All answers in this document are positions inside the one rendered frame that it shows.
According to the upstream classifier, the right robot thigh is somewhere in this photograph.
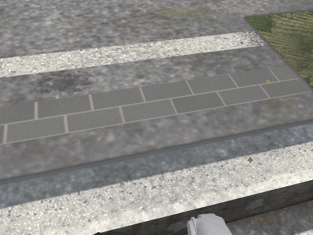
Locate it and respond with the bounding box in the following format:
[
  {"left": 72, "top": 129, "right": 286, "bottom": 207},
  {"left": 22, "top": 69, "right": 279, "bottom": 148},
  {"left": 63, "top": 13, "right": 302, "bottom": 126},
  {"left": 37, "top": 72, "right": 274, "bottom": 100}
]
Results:
[{"left": 187, "top": 213, "right": 233, "bottom": 235}]

